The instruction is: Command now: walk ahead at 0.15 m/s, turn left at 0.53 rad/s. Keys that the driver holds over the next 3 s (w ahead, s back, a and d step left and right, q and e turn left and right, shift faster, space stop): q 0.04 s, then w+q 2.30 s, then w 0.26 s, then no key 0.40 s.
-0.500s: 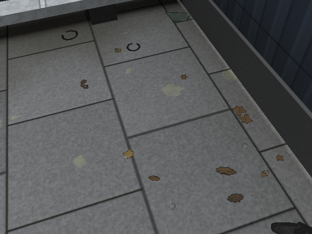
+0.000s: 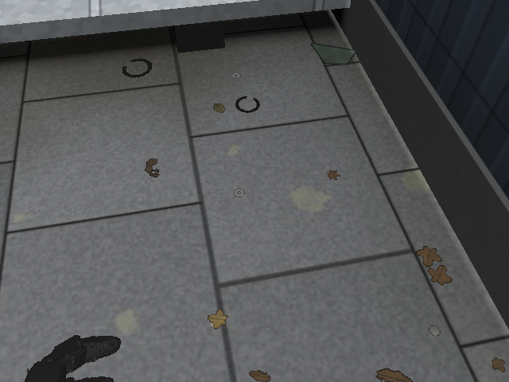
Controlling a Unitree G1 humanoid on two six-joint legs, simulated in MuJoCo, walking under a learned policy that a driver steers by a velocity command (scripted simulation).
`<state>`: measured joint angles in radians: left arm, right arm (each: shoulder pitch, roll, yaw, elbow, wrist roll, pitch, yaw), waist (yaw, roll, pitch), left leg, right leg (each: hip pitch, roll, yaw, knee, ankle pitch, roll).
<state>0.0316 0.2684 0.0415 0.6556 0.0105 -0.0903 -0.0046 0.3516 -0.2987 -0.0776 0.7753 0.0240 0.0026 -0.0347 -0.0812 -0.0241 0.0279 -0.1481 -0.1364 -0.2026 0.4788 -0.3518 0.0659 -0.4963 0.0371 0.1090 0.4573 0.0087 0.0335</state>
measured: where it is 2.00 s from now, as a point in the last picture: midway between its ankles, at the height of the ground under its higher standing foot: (45, 295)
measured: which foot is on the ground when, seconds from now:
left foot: down 0.00-0.02, up 0.04-0.46, down 0.48-0.96, up 0.98-1.00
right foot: up 0.00-0.00, down 0.02-0.48, up 0.50-0.92, down 0.94-1.00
